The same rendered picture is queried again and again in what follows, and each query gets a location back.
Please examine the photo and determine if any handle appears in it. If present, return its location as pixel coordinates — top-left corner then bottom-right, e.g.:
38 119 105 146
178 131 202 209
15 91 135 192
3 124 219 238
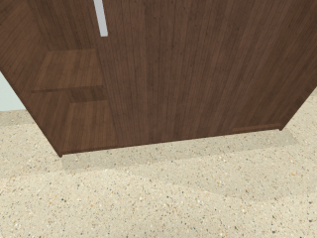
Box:
93 0 108 37

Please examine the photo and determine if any wardrobe door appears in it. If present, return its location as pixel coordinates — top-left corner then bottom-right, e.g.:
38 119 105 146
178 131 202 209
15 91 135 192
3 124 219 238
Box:
83 0 296 147
234 0 317 129

